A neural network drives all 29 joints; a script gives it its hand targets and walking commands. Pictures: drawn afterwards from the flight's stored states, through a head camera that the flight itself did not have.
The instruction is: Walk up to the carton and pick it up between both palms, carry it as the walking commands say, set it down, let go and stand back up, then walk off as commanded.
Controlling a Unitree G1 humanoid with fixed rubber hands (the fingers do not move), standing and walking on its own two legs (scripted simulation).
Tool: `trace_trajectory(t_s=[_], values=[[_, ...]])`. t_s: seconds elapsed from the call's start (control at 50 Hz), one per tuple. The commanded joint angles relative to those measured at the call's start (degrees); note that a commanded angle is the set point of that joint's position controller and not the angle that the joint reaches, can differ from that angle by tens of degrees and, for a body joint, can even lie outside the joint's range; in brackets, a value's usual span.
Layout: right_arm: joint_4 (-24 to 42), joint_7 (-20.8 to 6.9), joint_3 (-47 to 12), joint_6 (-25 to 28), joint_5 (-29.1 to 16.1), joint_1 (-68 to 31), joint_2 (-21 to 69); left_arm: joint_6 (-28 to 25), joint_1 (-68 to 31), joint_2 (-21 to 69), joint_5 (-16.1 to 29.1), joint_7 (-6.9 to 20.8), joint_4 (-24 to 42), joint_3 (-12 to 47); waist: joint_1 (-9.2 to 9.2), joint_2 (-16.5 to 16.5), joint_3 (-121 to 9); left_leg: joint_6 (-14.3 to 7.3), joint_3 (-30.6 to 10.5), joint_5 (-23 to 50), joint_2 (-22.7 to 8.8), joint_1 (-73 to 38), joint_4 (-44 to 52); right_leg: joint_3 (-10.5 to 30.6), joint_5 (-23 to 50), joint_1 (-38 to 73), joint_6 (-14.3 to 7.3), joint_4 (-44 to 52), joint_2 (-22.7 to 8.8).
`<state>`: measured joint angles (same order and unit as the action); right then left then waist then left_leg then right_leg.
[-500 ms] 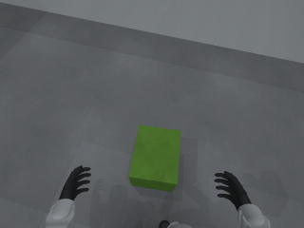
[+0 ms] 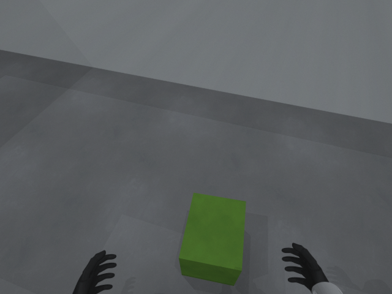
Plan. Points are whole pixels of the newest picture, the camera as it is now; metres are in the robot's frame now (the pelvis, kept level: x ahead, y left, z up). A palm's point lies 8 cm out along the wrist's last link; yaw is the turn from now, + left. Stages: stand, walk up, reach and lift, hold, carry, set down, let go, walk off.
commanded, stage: let go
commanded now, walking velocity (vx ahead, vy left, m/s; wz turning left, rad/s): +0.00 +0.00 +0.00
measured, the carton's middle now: (213, 238) +0.47 -0.08 -0.64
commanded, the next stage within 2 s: stand in 0.12 s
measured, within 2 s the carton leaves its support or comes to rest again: neither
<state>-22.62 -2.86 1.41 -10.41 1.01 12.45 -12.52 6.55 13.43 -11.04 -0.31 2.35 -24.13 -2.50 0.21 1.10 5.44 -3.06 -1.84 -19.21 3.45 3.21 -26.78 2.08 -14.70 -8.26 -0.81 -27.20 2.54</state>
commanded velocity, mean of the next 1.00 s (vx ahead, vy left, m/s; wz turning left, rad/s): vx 0.00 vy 0.00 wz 0.00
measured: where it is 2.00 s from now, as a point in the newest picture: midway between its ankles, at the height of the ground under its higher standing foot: outside the picture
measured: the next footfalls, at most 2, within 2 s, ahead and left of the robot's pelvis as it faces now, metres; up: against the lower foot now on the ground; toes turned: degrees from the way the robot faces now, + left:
none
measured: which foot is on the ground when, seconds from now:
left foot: down 0.00-1.00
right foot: down 0.00-1.00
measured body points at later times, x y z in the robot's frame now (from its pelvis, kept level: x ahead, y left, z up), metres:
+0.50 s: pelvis +0.02 -0.02 +0.00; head +0.02 -0.03 +0.45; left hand +0.14 +0.29 -0.09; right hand +0.17 -0.31 -0.10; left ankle -0.05 +0.08 -0.74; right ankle +0.00 -0.11 -0.74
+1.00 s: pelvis +0.01 -0.03 +0.01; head +0.01 -0.04 +0.46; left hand +0.11 +0.28 -0.10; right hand +0.14 -0.33 -0.11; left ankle -0.05 +0.09 -0.74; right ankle +0.00 -0.11 -0.74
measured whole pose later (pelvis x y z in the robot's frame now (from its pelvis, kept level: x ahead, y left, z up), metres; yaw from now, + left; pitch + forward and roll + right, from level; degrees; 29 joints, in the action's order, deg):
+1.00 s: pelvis +0.01 -0.03 +0.01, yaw +2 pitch -2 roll +0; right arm -50.6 1.7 0.2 0.3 1.5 10.1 -21.6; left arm -0.1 7.9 -20.1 -1.5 -1.0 -53.9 -1.9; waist -0.4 1.9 0.4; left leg -0.6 -4.3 -16.6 1.7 3.1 -21.4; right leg -0.6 -12.9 -7.6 -3.0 -22.1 3.5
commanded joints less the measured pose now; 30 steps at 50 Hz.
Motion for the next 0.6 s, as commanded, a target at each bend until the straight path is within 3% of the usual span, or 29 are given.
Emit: trace_trajectory(t_s=[0.0,0.1,0.12,0.16,0.2,0.34,0.58], values=[[5.84,1.16,1.25,-0.89,-0.01,-2.26,-6.17,-1.41,-1.92,-4.68,0.92,-0.81,4.72,-1.14,-0.28,0.47,-4.72,4.38,-1.98,21.71,-4.03,4.11,3.55,-1.89,12.07,3.14,0.6,0.2,0.01],[6.25,3.12,0.19,-1.34,-0.69,-0.65,-5.75,-1.85,-0.64,-5.15,2.66,-1.67,3.88,-0.09,-0.65,0.76,-4.96,5.02,-3.34,24.87,-4.25,1.13,1.7,-2.68,13.21,-0.95,0.76,0.34,1.28],[-1.73,4.44,3.52,2.92,0.35,-3.15,-13.45,-2.95,-1.7,-12.69,-2.76,-3.11,-4.7,-2.38,-0.27,6.23,-4.53,4.37,-4.28,12.56,-6.07,10.75,2.04,1.52,9.23,-1.65,1.19,0.71,-4.58],[-3.2,4.43,3.08,6.31,0.97,-3.49,-11.92,-4.29,-2.38,-13.78,-3.27,-3.6,-6.46,-2.67,-0.57,1.74,-4.51,3.58,-5.66,4.04,-6.22,10.6,3.32,3.04,4.44,-2.81,0.55,1.58,-5.15],[-5.37,3.95,2.84,8.07,1.14,-4.04,-11.34,-5.28,-3.91,-12.96,-2.86,-3.41,-8.06,-2.37,-0.65,0.29,-4.86,2.93,-6.77,1.74,-6.47,10.37,4.07,3.7,2.08,-3.9,0.33,2.32,-5.26],[-11.49,3.62,2.64,10.08,0.93,-3.53,-13.57,-6.72,-4.29,-14.58,-2.22,-3.13,-13.53,-2.05,-0.12,-1.06,-8.7,2.99,-6.54,16.27,-6.81,5.39,2.31,4.68,14.02,-1.02,-0.37,2.35,-6.36],[-18.13,4.48,1.71,10.87,0.62,-2.78,-16.21,-7.16,-4.67,-17.58,-1.6,-3.8,-20.04,-1.78,-0.43,-1.0,-9.03,3.07,-6.61,22.47,-7.44,4.4,3.1,5.34,23.02,3.6,-0.57,3.29,-7.66]])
